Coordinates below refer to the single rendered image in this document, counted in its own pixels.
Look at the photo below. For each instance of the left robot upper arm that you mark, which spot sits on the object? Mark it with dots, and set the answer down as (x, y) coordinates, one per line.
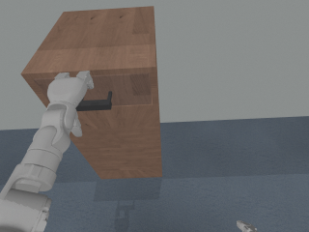
(24, 211)

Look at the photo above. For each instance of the handle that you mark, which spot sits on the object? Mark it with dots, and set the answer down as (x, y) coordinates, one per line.
(93, 105)

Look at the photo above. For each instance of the robot left hand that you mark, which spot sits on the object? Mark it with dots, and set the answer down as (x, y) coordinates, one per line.
(72, 90)

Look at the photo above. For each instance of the robot right hand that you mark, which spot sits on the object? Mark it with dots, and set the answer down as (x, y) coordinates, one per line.
(246, 227)

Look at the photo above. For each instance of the drawer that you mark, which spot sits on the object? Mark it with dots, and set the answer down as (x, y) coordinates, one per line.
(126, 88)

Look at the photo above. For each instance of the cabinet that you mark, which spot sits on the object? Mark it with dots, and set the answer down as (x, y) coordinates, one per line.
(123, 142)

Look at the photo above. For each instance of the left robot forearm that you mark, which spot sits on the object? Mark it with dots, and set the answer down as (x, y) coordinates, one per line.
(37, 171)

